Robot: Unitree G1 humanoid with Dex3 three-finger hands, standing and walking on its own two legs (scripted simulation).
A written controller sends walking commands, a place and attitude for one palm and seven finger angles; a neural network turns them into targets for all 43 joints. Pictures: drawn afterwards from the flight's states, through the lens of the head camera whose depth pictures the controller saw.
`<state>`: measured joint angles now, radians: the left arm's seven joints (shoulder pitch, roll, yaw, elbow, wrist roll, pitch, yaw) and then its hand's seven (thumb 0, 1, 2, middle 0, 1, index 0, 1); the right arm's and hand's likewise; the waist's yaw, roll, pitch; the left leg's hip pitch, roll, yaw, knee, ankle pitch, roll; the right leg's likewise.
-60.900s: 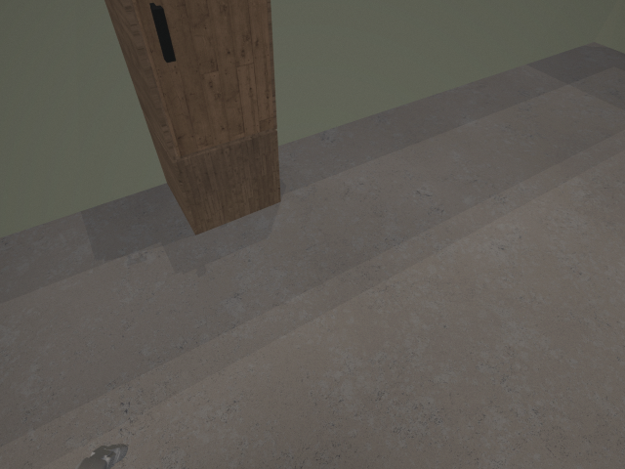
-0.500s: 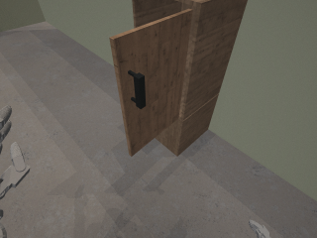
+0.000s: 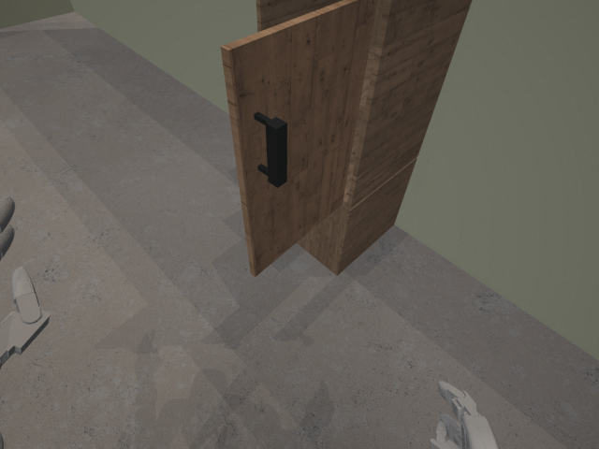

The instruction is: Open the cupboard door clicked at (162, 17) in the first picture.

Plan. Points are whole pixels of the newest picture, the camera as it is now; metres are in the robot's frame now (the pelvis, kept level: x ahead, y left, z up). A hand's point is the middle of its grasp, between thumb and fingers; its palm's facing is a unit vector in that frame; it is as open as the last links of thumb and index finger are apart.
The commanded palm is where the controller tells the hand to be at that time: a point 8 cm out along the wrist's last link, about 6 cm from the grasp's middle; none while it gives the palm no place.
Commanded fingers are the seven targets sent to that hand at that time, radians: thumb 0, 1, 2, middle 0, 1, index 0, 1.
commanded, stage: stop stepping back and stand still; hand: left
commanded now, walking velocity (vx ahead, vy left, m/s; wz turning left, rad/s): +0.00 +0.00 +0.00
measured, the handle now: (268, 149) +0.59 +0.10 +0.06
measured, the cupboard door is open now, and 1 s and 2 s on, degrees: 92 92 92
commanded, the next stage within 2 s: let the arm hang, fingers relaxed in 0.10 s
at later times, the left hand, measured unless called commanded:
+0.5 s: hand out of the picture +0.06 +0.17 -0.16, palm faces -0.06 -0.98 -0.21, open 7.4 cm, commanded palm none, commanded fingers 0.00 0.90 0.90 -0.20 -0.30 -0.20 -0.30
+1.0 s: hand out of the picture +0.02 +0.22 -0.15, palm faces +0.06 -0.94 -0.34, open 7.4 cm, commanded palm none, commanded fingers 0.00 0.90 0.90 -0.20 -0.30 -0.20 -0.30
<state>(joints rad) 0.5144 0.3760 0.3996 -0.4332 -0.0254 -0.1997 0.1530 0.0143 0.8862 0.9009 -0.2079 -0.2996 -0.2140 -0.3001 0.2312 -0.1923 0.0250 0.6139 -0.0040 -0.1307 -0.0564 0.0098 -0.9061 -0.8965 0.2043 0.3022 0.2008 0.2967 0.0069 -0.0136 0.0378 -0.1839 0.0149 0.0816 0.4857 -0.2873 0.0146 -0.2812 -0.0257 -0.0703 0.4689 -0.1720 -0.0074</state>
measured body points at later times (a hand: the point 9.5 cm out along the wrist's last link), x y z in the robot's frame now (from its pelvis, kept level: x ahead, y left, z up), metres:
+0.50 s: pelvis -0.02 -0.01 -0.01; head +0.01 -0.02 +0.44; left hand +0.06 +0.22 -0.15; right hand +0.06 -0.28 -0.15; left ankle -0.02 +0.11 -0.74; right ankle +0.05 -0.11 -0.74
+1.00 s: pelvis -0.01 -0.02 +0.00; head -0.01 -0.04 +0.45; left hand +0.02 +0.27 -0.13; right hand +0.00 -0.27 -0.16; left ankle -0.02 +0.11 -0.74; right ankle +0.05 -0.11 -0.74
